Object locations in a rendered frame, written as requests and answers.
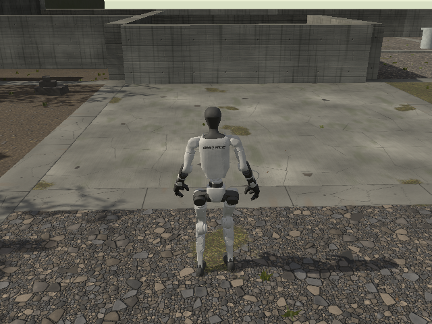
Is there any right robot upper arm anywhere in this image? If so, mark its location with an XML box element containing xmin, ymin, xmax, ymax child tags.
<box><xmin>228</xmin><ymin>135</ymin><xmax>249</xmax><ymax>171</ymax></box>

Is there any left robot hand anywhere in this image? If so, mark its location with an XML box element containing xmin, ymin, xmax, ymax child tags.
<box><xmin>173</xmin><ymin>182</ymin><xmax>189</xmax><ymax>197</ymax></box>

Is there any right robot shin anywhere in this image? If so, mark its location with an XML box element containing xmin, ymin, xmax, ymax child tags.
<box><xmin>223</xmin><ymin>217</ymin><xmax>234</xmax><ymax>262</ymax></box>

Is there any right robot hand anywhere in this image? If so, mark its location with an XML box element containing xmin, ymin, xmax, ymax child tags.
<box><xmin>244</xmin><ymin>184</ymin><xmax>260</xmax><ymax>200</ymax></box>

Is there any robot left forearm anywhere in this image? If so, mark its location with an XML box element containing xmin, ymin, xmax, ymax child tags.
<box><xmin>175</xmin><ymin>164</ymin><xmax>188</xmax><ymax>186</ymax></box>

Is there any robot left foot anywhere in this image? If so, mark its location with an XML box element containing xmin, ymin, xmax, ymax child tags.
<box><xmin>196</xmin><ymin>260</ymin><xmax>206</xmax><ymax>277</ymax></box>

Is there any left robot upper arm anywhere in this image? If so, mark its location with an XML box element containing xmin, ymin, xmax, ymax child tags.
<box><xmin>182</xmin><ymin>136</ymin><xmax>200</xmax><ymax>173</ymax></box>

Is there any robot right forearm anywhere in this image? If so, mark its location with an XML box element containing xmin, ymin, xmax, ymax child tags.
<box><xmin>242</xmin><ymin>161</ymin><xmax>257</xmax><ymax>188</ymax></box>

